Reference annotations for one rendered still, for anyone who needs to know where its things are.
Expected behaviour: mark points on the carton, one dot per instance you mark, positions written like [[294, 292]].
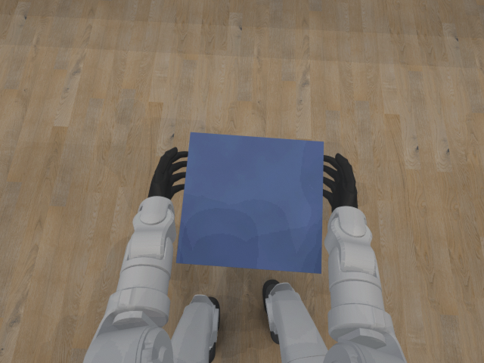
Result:
[[252, 202]]

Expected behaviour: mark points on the robot left upper arm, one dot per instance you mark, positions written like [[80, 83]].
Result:
[[147, 344]]

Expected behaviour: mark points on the right robot shin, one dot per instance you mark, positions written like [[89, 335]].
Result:
[[280, 287]]

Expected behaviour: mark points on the robot right foot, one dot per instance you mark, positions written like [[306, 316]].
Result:
[[267, 287]]

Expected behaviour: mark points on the robot right upper arm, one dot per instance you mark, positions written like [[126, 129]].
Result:
[[350, 352]]

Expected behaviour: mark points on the right robot hand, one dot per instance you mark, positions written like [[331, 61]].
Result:
[[344, 192]]

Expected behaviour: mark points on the left robot hand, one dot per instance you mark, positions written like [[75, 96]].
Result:
[[163, 179]]

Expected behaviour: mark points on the left robot forearm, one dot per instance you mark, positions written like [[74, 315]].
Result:
[[141, 295]]

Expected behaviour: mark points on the right robot forearm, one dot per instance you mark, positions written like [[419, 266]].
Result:
[[357, 311]]

